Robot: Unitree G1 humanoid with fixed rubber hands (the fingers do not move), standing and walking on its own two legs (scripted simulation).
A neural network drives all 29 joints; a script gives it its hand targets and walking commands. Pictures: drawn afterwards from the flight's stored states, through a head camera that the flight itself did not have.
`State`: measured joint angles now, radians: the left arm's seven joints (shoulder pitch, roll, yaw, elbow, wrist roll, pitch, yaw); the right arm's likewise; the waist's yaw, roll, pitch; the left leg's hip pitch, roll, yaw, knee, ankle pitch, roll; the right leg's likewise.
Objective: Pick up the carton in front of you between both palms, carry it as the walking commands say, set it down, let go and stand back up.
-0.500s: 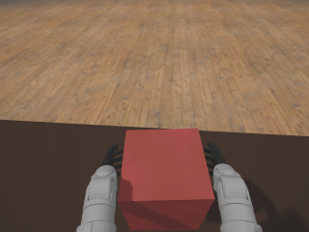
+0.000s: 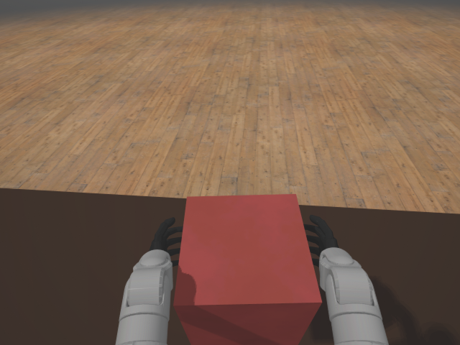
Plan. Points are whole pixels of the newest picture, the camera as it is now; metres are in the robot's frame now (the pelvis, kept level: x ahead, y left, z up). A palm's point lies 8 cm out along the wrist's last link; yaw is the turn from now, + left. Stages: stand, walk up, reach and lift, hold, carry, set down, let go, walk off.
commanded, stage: hold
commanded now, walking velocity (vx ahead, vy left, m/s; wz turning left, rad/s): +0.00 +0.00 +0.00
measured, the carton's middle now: (243, 274) +0.29 +0.00 -0.03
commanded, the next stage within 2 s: carry in 0.98 s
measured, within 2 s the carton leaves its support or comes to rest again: neither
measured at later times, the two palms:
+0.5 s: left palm (158, 258) +0.28 +0.15 +0.05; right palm (329, 256) +0.28 -0.15 +0.05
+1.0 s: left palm (159, 258) +0.28 +0.15 +0.05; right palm (328, 255) +0.28 -0.15 +0.05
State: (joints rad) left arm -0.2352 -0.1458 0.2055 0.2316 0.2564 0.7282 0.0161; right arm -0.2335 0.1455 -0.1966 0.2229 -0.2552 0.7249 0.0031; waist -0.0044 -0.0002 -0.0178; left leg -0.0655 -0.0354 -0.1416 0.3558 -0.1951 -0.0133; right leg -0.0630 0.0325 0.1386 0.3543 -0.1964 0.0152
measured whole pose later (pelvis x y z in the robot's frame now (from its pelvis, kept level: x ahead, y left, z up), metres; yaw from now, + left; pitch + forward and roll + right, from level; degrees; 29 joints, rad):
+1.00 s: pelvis +0.00 +0.00 +0.00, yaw +0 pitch -5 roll +0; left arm -0.26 -0.15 0.22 0.23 0.28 0.77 0.00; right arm -0.26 0.15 -0.21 0.23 -0.28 0.77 0.01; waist 0.00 0.00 -0.02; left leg -0.09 -0.03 -0.13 0.38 -0.20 -0.01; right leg -0.09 0.03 0.13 0.39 -0.21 0.02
